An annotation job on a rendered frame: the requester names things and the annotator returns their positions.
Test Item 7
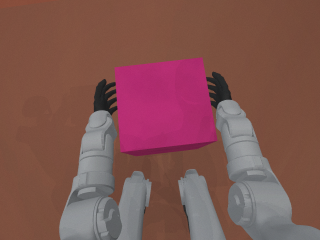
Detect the right robot forearm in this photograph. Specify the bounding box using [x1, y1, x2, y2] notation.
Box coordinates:
[216, 99, 292, 216]

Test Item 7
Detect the left robot thigh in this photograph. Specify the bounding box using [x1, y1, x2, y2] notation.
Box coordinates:
[117, 175, 152, 240]

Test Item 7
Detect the carton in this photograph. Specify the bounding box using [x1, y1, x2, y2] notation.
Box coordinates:
[114, 57, 218, 156]

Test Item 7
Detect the left robot hand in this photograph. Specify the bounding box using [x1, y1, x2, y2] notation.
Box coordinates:
[93, 79, 118, 116]

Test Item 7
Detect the left robot upper arm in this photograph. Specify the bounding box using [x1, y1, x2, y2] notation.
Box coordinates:
[59, 195, 122, 240]

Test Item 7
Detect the left robot forearm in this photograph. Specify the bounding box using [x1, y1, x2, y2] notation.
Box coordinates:
[59, 110, 118, 238]

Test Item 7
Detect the right robot hand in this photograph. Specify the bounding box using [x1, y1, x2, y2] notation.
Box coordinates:
[206, 71, 232, 109]

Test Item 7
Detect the right robot foot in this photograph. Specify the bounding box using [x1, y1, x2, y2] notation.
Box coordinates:
[183, 205, 190, 233]

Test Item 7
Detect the right robot upper arm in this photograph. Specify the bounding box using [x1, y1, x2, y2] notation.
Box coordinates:
[227, 180, 320, 240]

